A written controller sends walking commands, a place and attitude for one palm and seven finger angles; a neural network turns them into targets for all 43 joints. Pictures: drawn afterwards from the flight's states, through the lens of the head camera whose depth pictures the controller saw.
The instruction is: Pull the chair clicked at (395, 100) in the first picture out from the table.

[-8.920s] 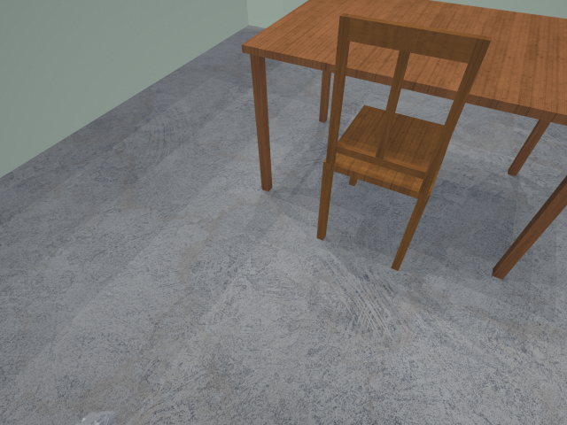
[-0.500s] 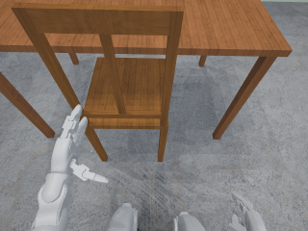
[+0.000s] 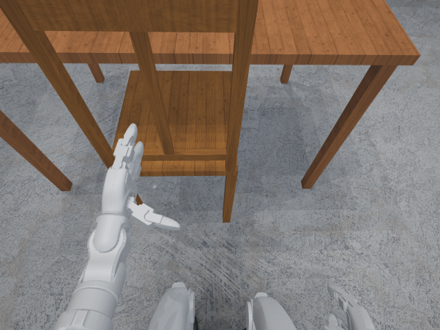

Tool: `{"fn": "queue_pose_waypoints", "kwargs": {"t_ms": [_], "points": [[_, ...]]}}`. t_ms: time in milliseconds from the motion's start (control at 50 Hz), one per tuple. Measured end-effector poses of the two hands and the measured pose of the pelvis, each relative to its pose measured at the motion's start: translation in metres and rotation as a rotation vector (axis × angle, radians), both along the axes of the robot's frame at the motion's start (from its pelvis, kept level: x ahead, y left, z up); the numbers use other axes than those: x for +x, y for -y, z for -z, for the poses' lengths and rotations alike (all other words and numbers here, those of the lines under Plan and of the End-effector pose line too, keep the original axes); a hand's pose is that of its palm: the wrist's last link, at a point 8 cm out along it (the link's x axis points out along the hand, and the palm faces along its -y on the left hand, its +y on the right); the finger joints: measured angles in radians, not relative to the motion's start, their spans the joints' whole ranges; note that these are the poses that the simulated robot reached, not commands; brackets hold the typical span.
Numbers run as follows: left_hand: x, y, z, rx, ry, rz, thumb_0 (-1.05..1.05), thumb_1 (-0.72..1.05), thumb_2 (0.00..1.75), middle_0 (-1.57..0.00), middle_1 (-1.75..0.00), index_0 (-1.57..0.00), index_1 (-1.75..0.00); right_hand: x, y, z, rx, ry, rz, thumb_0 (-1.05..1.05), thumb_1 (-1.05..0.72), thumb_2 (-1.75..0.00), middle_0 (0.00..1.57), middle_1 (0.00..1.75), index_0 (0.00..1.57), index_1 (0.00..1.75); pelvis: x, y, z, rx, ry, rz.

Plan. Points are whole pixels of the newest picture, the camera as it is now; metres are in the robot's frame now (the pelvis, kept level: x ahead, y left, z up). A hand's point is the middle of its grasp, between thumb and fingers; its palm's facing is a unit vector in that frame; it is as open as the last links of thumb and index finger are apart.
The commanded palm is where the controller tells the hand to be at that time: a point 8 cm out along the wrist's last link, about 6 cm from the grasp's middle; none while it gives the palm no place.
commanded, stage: aim the fingers beside a spindle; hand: left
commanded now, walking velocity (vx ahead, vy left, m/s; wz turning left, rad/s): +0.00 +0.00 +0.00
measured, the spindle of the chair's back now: (157, 106) +0.54 +0.14 +0.04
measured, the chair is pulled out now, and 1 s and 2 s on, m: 0.00 0.00 0.00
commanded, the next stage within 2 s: push the fingers through the gap in 0.86 s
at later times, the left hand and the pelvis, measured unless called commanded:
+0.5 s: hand (166, 178) +0.38 +0.11 +0.02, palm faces +0.00 -1.00 -0.05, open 16.9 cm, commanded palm +0.36 +0.17 +0.02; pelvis +0.00 -0.01 -0.01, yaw -1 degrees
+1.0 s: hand (166, 176) +0.39 +0.11 +0.01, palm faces -0.01 -1.00 -0.04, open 16.9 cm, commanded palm +0.38 +0.16 +0.01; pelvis +0.00 -0.01 -0.01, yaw +0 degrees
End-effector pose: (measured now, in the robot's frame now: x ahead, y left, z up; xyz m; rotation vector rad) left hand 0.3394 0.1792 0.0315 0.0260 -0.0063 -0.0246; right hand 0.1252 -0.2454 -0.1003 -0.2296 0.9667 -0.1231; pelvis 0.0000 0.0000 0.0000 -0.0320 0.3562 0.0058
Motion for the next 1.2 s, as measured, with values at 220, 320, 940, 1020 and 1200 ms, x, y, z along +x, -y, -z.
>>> {"fn": "queue_pose_waypoints", "kwargs": {"t_ms": [220,320,940,1020,1200], "points": [[0.022,0.013,0.010,0.006,0.004,-0.006,-0.01,-0.50,0.30,-0.07,-0.08,-0.06,-0.08,-0.017,0.006,0.014,0.002,-0.066,0.021,0.00,-0.90,-0.90,0.21,0.30,0.20,0.30,-0.003,0.003,0.008,0.003,-0.024,0.002],[0.032,0.022,0.013,0.005,0.007,0.001,-0.01,-0.50,0.30,-0.07,-0.08,-0.06,-0.08,-0.025,0.009,0.020,0.006,-0.095,0.034,0.00,-0.90,-0.90,0.21,0.30,0.20,0.30,-0.004,0.005,0.011,0.005,-0.037,0.006],[0.034,0.015,0.019,0.006,-0.008,-0.014,-0.01,-0.50,0.30,-0.07,-0.08,-0.06,-0.08,-0.020,0.013,0.019,0.007,-0.103,0.044,0.00,-0.90,-0.90,0.21,0.30,0.20,0.30,0.000,0.006,0.011,0.011,-0.047,0.015],[0.032,0.014,0.021,0.012,-0.013,-0.017,-0.01,-0.50,0.30,-0.07,-0.08,-0.06,-0.08,-0.021,0.009,0.021,0.013,-0.115,0.037,0.00,-0.90,-0.90,0.21,0.30,0.20,0.30,0.001,0.005,0.011,0.008,-0.046,0.011],[0.056,0.013,0.019,0.012,0.005,-0.027,-0.01,-0.51,0.30,-0.07,-0.08,-0.06,-0.08,-0.029,0.008,0.027,0.001,-0.142,0.046,0.00,-0.90,-0.90,0.21,0.30,0.20,0.30,-0.001,0.004,0.015,0.001,-0.061,0.007]]}}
